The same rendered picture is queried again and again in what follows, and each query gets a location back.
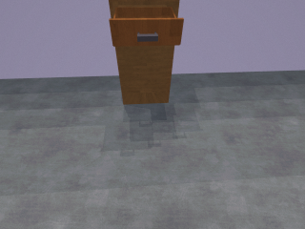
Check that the cabinet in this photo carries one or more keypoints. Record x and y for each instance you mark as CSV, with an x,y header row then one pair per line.
x,y
145,72

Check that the drawer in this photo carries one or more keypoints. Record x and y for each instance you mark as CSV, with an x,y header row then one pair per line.
x,y
127,22

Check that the handle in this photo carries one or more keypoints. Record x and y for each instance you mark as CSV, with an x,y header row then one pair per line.
x,y
147,37

